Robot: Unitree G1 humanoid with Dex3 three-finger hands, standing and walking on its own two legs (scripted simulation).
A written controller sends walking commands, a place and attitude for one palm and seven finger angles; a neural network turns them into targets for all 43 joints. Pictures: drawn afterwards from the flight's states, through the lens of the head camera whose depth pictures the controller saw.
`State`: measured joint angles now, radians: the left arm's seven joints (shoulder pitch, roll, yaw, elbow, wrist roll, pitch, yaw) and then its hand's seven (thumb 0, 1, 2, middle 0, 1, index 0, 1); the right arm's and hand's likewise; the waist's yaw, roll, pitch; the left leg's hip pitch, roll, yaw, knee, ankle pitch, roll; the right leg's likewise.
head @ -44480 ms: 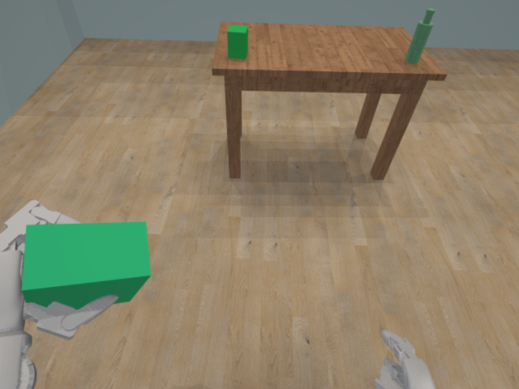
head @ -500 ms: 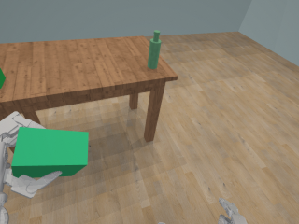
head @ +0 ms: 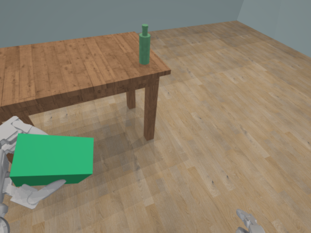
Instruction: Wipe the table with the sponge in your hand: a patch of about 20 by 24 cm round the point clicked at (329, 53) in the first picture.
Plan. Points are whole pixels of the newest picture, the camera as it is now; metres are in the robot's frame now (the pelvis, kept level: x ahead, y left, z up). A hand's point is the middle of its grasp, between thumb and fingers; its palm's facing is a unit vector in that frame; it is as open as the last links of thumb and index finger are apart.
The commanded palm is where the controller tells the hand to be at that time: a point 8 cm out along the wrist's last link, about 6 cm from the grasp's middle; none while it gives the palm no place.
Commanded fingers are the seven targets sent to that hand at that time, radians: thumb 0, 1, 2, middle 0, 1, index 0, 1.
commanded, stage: stop stepping back and stand still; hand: left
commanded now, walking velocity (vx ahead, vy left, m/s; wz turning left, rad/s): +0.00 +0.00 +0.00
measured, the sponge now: (64, 163) +0.22 +0.19 +0.15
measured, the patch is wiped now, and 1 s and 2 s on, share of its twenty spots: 1.00 1.00 1.00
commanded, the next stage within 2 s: stand and wait in 0.38 s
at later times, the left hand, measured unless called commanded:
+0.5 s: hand (26, 155) +0.22 +0.25 +0.17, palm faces +0.41 -0.83 -0.37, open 10.5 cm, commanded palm +0.17 +0.28 +0.20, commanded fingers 0.00 0.10 1.30 -1.20 -1.60 -1.20 -1.60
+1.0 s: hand (22, 157) +0.22 +0.26 +0.17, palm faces +0.40 -0.86 -0.32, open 10.5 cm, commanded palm +0.17 +0.30 +0.20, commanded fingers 0.00 0.10 1.30 -1.20 -1.60 -1.20 -1.60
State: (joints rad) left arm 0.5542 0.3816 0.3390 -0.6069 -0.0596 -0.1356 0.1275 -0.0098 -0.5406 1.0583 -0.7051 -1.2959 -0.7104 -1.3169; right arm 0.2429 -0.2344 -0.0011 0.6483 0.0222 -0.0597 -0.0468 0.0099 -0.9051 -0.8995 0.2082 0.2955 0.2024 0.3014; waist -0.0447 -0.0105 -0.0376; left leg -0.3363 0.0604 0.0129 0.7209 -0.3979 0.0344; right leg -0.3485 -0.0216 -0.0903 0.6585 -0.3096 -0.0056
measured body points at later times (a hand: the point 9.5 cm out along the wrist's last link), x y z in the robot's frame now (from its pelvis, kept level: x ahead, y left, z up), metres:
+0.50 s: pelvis +0.02 +0.00 +0.02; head +0.02 +0.01 +0.47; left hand +0.19 +0.29 +0.19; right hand +0.20 -0.23 -0.05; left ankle +0.00 +0.12 -0.72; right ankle +0.03 -0.11 -0.72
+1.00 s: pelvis +0.01 +0.02 +0.02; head +0.00 +0.03 +0.47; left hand +0.19 +0.30 +0.19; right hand +0.19 -0.21 -0.05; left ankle +0.00 +0.12 -0.72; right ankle +0.03 -0.11 -0.72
